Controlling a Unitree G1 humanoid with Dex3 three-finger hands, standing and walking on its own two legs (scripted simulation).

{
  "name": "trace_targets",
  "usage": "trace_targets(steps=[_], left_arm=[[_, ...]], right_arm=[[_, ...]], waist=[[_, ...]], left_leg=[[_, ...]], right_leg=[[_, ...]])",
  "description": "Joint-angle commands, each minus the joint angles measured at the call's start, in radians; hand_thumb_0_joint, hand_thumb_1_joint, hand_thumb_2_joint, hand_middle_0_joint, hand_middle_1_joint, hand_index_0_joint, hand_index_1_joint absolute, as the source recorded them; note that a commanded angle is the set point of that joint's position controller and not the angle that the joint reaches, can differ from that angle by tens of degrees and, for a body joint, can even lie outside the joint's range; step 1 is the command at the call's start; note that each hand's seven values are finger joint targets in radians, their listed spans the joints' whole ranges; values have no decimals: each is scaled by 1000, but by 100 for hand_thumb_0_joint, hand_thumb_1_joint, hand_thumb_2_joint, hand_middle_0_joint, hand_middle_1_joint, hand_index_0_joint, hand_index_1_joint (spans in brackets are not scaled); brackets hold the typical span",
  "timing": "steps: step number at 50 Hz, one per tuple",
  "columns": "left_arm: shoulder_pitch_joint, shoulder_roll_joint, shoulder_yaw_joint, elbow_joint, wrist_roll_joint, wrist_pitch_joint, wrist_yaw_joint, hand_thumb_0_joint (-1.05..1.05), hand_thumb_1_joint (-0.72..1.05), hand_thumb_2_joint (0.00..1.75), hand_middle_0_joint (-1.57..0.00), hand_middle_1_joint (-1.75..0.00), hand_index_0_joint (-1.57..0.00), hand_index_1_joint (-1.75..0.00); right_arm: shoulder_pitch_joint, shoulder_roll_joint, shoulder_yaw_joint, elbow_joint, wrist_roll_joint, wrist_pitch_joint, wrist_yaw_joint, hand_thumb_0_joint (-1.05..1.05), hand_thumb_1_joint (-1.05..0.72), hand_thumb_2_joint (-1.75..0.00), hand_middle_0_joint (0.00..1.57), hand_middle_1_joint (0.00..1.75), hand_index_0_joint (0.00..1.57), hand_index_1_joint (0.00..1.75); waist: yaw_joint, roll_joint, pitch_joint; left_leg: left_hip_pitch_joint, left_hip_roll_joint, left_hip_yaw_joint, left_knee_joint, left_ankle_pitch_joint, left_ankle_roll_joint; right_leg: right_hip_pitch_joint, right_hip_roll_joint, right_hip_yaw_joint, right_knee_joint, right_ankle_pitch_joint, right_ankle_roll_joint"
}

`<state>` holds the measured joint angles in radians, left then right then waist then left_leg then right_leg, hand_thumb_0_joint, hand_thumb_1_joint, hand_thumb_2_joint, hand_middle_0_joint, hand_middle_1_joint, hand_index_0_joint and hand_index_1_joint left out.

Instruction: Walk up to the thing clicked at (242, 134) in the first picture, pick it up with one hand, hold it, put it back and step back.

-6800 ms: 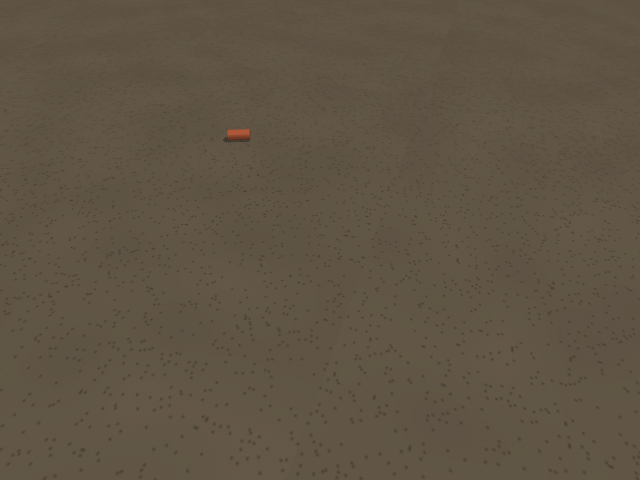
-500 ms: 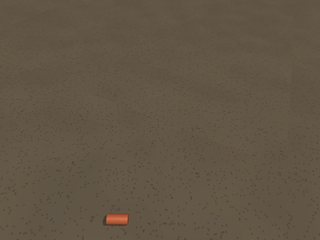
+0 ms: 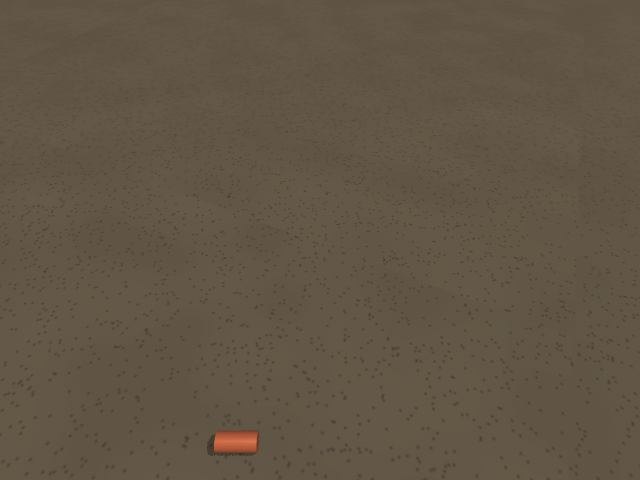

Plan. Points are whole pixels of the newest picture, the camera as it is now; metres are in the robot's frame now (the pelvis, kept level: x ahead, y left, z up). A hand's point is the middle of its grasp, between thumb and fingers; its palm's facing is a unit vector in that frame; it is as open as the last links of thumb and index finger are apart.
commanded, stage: stand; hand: left
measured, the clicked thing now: (237, 441) +0.37 +0.23 -0.75
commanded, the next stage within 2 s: none
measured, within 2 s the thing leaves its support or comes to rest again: neither
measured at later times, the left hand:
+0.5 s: hand out of the picture +0.05 +0.25 -0.15, palm faces -0.01 -0.94 -0.34, open 7.4 cm
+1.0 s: hand out of the picture +0.05 +0.25 -0.15, palm faces -0.01 -0.94 -0.33, open 7.4 cm
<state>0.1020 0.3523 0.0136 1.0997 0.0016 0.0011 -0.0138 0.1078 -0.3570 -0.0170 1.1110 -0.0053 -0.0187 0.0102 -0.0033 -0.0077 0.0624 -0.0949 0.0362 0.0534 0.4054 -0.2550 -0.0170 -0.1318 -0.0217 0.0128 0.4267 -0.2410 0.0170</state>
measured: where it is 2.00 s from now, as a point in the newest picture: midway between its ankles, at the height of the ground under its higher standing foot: outside the picture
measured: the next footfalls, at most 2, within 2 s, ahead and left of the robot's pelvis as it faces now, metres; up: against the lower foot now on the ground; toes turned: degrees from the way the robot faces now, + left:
none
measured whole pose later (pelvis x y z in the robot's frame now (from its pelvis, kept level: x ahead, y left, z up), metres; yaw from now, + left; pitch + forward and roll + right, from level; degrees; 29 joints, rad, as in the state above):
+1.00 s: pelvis -0.02 +0.00 +0.01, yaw +1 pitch -2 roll +0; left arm 0.12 0.35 -0.01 1.13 0.00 -0.01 -0.01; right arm 0.11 -0.34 0.00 1.15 -0.01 -0.01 0.02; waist 0.00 -0.01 0.04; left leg -0.11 0.03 0.04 0.32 -0.17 -0.02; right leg -0.14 -0.03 -0.01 0.33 -0.16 0.02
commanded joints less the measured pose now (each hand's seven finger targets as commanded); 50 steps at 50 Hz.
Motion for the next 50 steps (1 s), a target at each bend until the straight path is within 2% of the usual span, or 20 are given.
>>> trace_targets(steps=[1, 9, 12, 16, 20, 23, 27, 29, 37, 39, 41, 44, 50], left_arm=[[-61, 216, 30, -55, -2, -33, 23, 0, 90, 90, -20, -30, -20, -30], [-59, 208, 23, -28, -1, -32, 26, 0, 90, 90, -20, -30, -20, -30], [-70, 213, 23, -25, 2, -31, 24, 0, 90, 90, -20, -30, -20, -30], [-67, 217, 23, -19, 6, -31, 23, 0, 90, 90, -20, -30, -20, -30], [-73, 226, 26, -20, 8, -30, 21, 0, 90, 90, -20, -30, -20, -30], [-64, 220, 25, -24, 8, -30, 19, 0, 90, 90, -20, -30, -20, -30], [-55, 214, 23, -25, 4, -34, 16, 0, 90, 90, -20, -30, -20, -30], [-49, 213, 23, -23, 3, -34, 17, 0, 90, 90, -20, -30, -20, -30], [-32, 215, 17, -18, 5, -28, 17, 0, 90, 90, -20, -30, -20, -30], [-25, 213, 16, -14, 5, -28, 17, 0, 90, 90, -20, -30, -20, -30], [-26, 212, 15, -17, 6, -29, 19, 0, 90, 90, -20, -30, -20, -30], [-21, 217, 15, -19, 8, -30, 19, 0, 90, 90, -20, -30, -20, -30], [-24, 215, 17, -26, 7, -34, 19, 0, 90, 90, -20, -30, -20, -30]], right_arm=[[-74, -206, -35, -64, 5, -12, -20, 0, -90, -90, 20, 30, 20, 30], [-84, -203, -28, -32, 3, -5, -17, 0, -90, -90, 20, 30, 20, 30], [-85, -200, -25, -28, -1, -4, -15, 0, -90, -90, 20, 30, 20, 30], [-86, -197, -27, -23, -5, -5, -12, 0, -90, -90, 20, 30, 20, 30], [-65, -200, -32, -16, -9, -5, -8, 0, -90, -90, 20, 30, 20, 30], [-56, -198, -32, -17, -10, -6, -5, 0, -90, -90, 20, 30, 20, 30], [-57, -202, -33, -19, -11, -14, -7, 0, -90, -90, 20, 30, 20, 30], [-58, -203, -33, -17, -9, -16, -9, 0, -90, -90, 20, 30, 20, 30], [-44, -204, -29, -11, -7, -11, -12, 0, -90, -90, 20, 30, 20, 30], [-42, -201, -26, -9, -6, -11, -12, 0, -90, -90, 20, 30, 20, 30], [-41, -206, -28, -11, -6, -10, -11, 0, -90, -90, 20, 30, 20, 30], [-32, -206, -27, -13, -7, -7, -10, 0, -90, -90, 20, 30, 20, 30], [-39, -207, -26, -20, -6, -14, -10, 0, -90, -90, 20, 30, 20, 30]], waist=[[-5, 13, -102], [-4, 16, -115], [-5, 14, -87], [-1, 7, -66], [-5, -15, -34], [-5, -9, -37], [0, 25, -87], [1, 20, -92], [3, 7, -75], [2, 23, -62], [3, 11, -67], [-2, 4, -54], [1, 20, -97]], left_leg=[[43, 107, -84, -80, 377, 30], [65, 108, -82, -127, 270, 24], [28, 104, -84, -152, 173, 21], [14, 106, -96, -164, 123, 24], [-12, 93, -95, -163, 34, 25], [-29, 90, -100, -165, 19, 28], [-7, 108, -109, -166, 107, 28], [2, 107, -110, -161, 132, 26], [-4, 106, -112, -160, 131, 27], [-17, 102, -111, -167, 91, 25], [-16, 104, -113, -161, 115, 28], [-28, 98, -110, -161, 65, 31], [11, 108, -109, -147, 183, 31]], right_leg=[[37, -106, 73, -79, 420, -40], [48, -105, 72, -134, 311, -32], [31, -106, 78, -160, 218, -28], [7, -104, 77, -176, 142, -27], [-38, -105, 96, -208, -10, -27], [-42, -104, 94, -211, -27, -29], [2, -106, 84, -170, 112, -34], [9, -108, 82, -162, 145, -32], [-8, -106, 76, -157, 117, -35], [-14, -105, 77, -162, 98, -32], [-7, -108, 77, -159, 111, -34], [-24, -108, 80, -174, 62, -31], [6, -115, 73, -147, 190, -35]])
